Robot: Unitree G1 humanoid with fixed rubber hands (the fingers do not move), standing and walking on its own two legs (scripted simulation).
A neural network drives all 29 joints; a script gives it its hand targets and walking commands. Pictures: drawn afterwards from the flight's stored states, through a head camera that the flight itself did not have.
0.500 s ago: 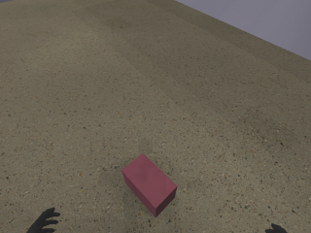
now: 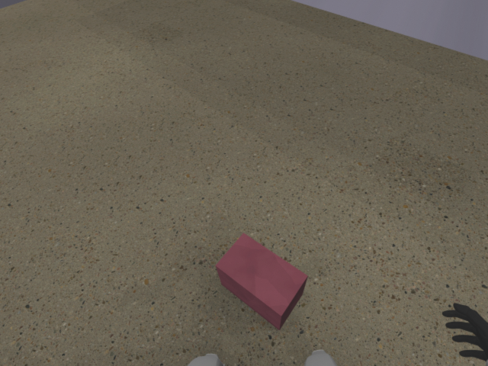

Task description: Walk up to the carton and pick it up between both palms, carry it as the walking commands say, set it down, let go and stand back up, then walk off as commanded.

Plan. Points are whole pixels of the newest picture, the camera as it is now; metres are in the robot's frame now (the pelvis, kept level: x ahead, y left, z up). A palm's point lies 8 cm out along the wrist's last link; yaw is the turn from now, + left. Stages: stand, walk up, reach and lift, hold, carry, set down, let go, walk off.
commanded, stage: walk up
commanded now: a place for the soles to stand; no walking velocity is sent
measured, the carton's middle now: (261, 280) +0.49 +0.00 -0.64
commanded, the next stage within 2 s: none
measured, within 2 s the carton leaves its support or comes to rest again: neither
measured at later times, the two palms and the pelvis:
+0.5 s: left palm out of the picture +0.22 +0.52 -0.02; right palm out of the picture +0.11 -0.21 -0.08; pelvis +0.07 +0.16 -0.01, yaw -16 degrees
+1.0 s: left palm (48, 217) +0.42 +0.47 -0.07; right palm out of the picture +0.00 -0.08 -0.05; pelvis +0.13 +0.25 +0.01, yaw -31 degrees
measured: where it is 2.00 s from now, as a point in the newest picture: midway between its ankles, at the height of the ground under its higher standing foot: outside the picture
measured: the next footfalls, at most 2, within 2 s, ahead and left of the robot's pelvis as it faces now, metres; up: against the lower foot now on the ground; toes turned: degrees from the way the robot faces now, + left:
right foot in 0.20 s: +0.11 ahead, -0.06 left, +0.00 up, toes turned -10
left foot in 0.54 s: +0.26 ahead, +0.33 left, +0.00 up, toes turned -35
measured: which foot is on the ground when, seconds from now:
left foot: down 0.00-0.20, up 0.22-0.52, down 0.54-1.00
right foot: up 0.00-0.18, down 0.20-0.54, up 0.56-0.92, down 0.94-1.00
